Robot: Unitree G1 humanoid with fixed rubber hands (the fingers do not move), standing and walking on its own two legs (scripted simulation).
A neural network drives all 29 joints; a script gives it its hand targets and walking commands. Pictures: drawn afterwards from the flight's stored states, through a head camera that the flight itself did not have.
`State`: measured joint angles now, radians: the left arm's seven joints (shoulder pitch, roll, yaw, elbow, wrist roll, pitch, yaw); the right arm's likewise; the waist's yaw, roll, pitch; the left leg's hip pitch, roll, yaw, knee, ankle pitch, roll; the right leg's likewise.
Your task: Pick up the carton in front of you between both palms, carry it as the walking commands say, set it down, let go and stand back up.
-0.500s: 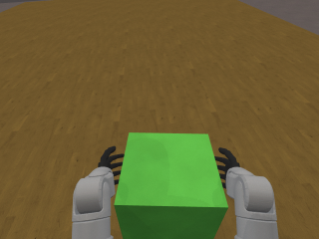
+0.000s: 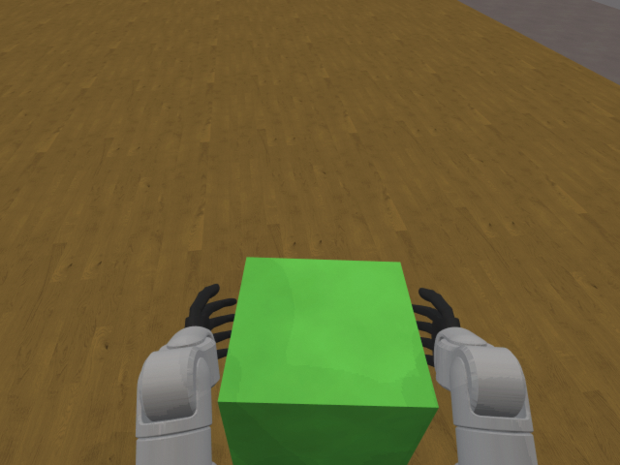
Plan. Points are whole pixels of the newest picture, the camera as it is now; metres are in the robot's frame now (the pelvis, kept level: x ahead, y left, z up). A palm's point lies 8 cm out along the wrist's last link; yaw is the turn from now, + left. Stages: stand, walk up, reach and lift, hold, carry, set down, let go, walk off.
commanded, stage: carry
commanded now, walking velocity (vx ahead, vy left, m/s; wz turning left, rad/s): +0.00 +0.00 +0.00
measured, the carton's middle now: (319, 376) +0.26 +0.01 -0.01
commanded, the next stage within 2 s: none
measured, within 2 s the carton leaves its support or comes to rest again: neither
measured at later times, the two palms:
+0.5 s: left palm (209, 347) +0.25 +0.14 +0.08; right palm (460, 359) +0.24 -0.16 +0.07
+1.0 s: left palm (230, 353) +0.26 +0.12 +0.04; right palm (461, 369) +0.25 -0.17 +0.03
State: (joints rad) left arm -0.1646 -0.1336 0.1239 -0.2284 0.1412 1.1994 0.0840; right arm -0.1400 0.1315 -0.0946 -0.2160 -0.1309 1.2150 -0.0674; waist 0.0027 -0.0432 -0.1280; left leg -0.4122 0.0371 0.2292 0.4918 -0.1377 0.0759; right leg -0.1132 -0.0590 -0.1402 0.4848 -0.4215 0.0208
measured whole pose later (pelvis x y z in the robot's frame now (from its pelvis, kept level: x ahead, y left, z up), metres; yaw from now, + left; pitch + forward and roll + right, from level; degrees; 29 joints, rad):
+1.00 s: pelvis -0.04 -0.02 +0.00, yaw -1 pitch +1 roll +0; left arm -0.27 -0.15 0.21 0.26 0.28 0.69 0.02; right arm -0.23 0.15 -0.20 0.26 -0.27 0.70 0.00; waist 0.00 -0.01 -0.10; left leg -0.44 0.09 0.23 0.51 -0.09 0.05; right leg -0.18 -0.01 -0.13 0.57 -0.42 -0.02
